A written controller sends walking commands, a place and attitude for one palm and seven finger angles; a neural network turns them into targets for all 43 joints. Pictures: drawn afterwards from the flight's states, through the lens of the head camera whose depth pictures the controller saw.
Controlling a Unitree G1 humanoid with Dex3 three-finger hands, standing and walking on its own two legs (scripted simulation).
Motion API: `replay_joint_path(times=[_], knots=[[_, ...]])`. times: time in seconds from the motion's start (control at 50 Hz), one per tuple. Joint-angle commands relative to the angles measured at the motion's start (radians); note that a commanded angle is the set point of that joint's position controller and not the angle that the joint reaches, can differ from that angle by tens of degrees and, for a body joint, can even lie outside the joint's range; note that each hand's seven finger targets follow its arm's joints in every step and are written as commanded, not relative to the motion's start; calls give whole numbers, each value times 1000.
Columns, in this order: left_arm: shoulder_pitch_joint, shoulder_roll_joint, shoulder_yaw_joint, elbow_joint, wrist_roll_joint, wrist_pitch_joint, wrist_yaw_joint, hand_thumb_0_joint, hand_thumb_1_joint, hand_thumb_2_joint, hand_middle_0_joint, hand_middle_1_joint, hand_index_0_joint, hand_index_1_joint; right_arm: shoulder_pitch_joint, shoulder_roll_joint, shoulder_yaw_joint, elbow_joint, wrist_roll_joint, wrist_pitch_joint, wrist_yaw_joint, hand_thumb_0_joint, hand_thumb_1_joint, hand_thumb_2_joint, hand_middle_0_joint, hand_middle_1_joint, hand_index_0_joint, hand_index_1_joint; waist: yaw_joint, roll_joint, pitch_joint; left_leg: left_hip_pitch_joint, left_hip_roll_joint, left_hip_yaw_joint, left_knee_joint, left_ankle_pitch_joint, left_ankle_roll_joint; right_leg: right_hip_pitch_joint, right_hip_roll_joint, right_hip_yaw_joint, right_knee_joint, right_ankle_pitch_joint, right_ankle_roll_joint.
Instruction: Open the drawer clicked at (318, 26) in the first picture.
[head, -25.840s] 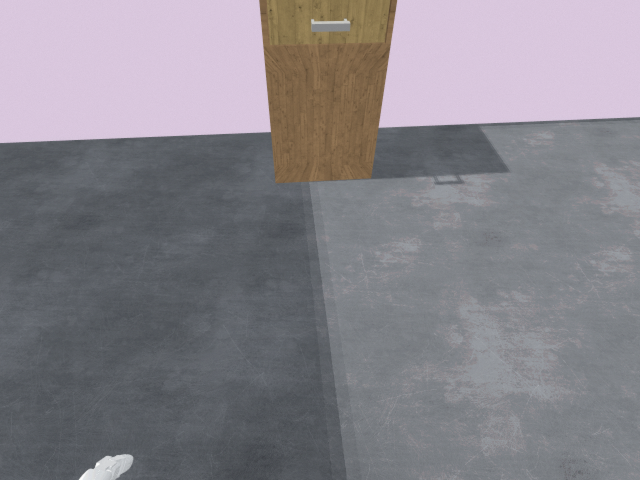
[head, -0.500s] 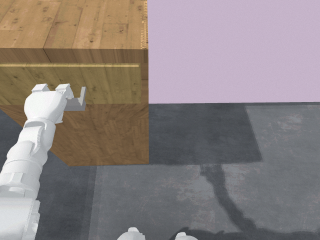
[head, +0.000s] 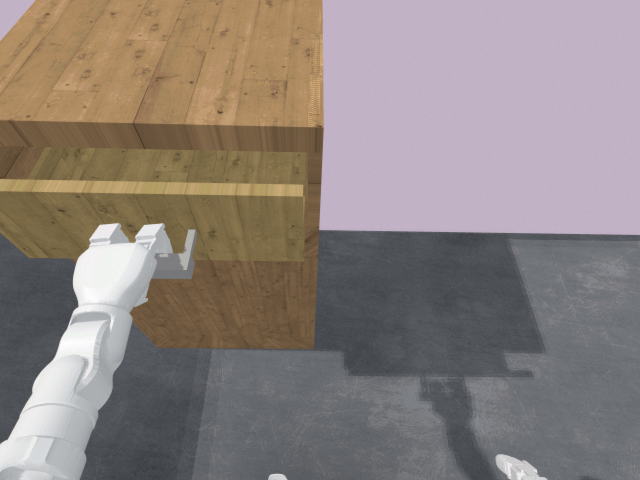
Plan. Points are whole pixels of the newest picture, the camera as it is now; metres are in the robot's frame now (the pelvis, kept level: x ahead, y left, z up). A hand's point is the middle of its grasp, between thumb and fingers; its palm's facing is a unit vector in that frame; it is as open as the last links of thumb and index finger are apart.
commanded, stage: pull the drawer open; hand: left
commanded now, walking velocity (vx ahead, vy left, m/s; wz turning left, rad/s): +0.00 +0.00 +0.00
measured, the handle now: (144, 251) +0.40 +0.26 +0.01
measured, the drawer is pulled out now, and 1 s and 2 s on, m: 0.07 0.20 0.30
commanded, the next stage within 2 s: none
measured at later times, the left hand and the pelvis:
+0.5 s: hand (123, 335) +0.29 +0.26 -0.01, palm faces -0.05 -0.08 -1.00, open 5.7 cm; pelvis -0.02 -0.01 +0.00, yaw +0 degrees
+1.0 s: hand (108, 386) +0.23 +0.26 -0.01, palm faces -0.04 -0.07 -1.00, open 5.7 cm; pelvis -0.02 -0.02 +0.00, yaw +1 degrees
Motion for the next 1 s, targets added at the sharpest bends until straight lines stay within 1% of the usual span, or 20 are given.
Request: replay_joint_path(times=[0.0,0.12,0.16,0.22,0.26,0.28,0.36,0.42,0.44,0.48,0.54,0.58,0.66,0.72,0.76,0.86,0.88,0.9,0.96,0.98], knots=[[-101,226,126,-176,-27,28,49,0,900,900,-400,-1350,-400,-1350,26,-158,-52,-100,-5,-25,-20,0,-900,-900,200,300,200,300,49,19,-320,387,52,-104,-55,739,-70,54,-6,-41,-32,443,-19],[-79,218,122,-188,-28,38,53,0,900,900,-400,-1350,-400,-1350,5,-157,-48,-102,-5,-32,-28,0,-900,-900,200,300,200,300,47,17,-282,354,42,-99,-59,646,-70,56,-6,-40,-35,405,-23],[-79,235,134,-222,-23,32,57,0,900,900,-400,-1350,-400,-1350,-8,-152,-44,-106,-5,-32,-32,0,-900,-900,200,300,200,300,61,44,-318,373,41,-102,-67,650,-73,64,-10,-37,-30,398,-24],[-53,217,123,-195,-30,37,55,0,900,900,-400,-1350,-400,-1350,-10,-152,-43,-107,-3,-37,-36,0,-900,-900,200,300,200,300,53,5,-268,329,33,-94,-69,571,-66,68,-8,-38,-38,377,-26],[-76,243,136,-228,-23,29,56,0,900,900,-400,-1350,-400,-1350,-30,-150,-40,-107,-3,-36,-41,0,-900,-900,200,300,200,300,63,35,-294,343,32,-92,-75,573,-67,72,-11,-31,-34,384,-28],[-18,213,125,-218,-34,32,56,0,900,900,-400,-1350,-400,-1350,-20,-146,-44,-113,-4,-42,-39,0,-900,-900,200,300,200,300,67,37,-283,347,31,-93,-72,586,-67,77,-9,-36,-35,382,-30],[54,233,156,-261,-42,19,57,0,900,900,-400,-1350,-400,-1350,-47,-145,-38,-119,-1,-46,-41,0,-900,-900,200,300,200,300,79,10,-296,340,31,-92,-78,577,-65,101,-11,-25,-38,397,-26],[117,196,134,-310,-51,11,63,0,900,900,-400,-1350,-400,-1350,-57,-144,-42,-125,-4,-59,-36,0,-900,-900,200,300,200,300,76,29,-272,335,30,-88,-79,571,-62,105,-13,-26,-40,406,-28],[152,231,178,-320,-56,9,69,0,900,900,-400,-1350,-400,-1350,-58,-145,-41,-128,-4,-60,-34,0,-900,-900,200,300,200,300,91,24,-283,331,32,-97,-81,586,-64,119,-14,-25,-35,399,-32],[165,196,148,-334,-52,8,75,0,900,900,-400,-1350,-400,-1350,-64,-144,-43,-126,-6,-64,-32,0,-900,-900,200,300,200,300,75,19,-247,328,32,-92,-74,562,-62,93,-12,-26,-37,396,-29],[202,223,183,-356,-50,7,91,0,900,900,-400,-1350,-400,-1350,-75,-146,-40,-130,-8,-68,-31,0,-900,-900,200,300,200,300,84,6,-246,303,27,-96,-78,527,-62,103,-14,-22,-31,383,-31],[186,185,146,-365,-41,10,100,0,900,900,-400,-1350,-400,-1350,-74,-144,-43,-127,-9,-73,-30,0,-900,-900,200,300,200,300,69,32,-207,310,26,-95,-74,487,-63,59,-13,-30,-30,347,-31],[184,226,177,-408,-26,17,116,0,900,900,-400,-1350,-400,-1350,-96,-143,-38,-128,-13,-73,-33,0,-900,-900,200,300,200,300,84,46,-260,326,20,-90,-69,479,-64,72,-16,-21,-23,350,-33],[216,198,155,-402,-37,24,111,0,900,900,-400,-1350,-400,-1350,-97,-139,-38,-127,-9,-78,-36,0,-900,-900,200,300,200,300,76,12,-240,299,13,-87,-63,454,-60,87,-14,-17,-24,370,-33],[253,222,183,-442,-42,18,109,0,900,900,-400,-1350,-400,-1350,-115,-137,-34,-133,-10,-77,-38,0,-900,-900,200,300,200,300,97,26,-278,329,15,-87,-68,499,-62,107,-18,-10,-22,394,-32],[372,224,203,-479,-54,11,103,0,900,900,-400,-1350,-400,-1350,-144,-130,-25,-141,-9,-85,-35,0,-900,-900,200,300,200,300,109,29,-246,318,12,-84,-64,522,-61,123,-20,1,-24,436,-32],[417,183,178,-470,-64,16,103,0,900,900,-400,-1350,-400,-1350,-135,-127,-27,-146,-9,-91,-30,0,-900,-900,200,300,200,300,98,20,-217,306,12,-84,-63,506,-60,122,-20,-7,-27,433,-31],[414,204,196,-485,-61,12,105,0,900,900,-400,-1350,-400,-1350,-148,-130,-23,-146,-10,-89,-30,0,-900,-900,200,300,200,300,104,-2,-223,294,9,-82,-64,487,-59,124,-19,-3,-27,434,-30],[404,211,201,-526,-47,0,112,0,900,900,-400,-1350,-400,-1350,-161,-131,-21,-148,-15,-89,-29,0,-900,-900,200,300,200,300,102,28,-222,304,8,-86,-62,483,-60,105,-20,4,-21,415,-33],[449,181,185,-523,-51,2,117,0,900,900,-400,-1350,-400,-1350,-147,-126,-27,-151,-15,-96,-25,0,-900,-900,200,300,200,300,98,42,-202,310,12,-88,-56,497,-60,95,-21,-7,-20,413,-33]])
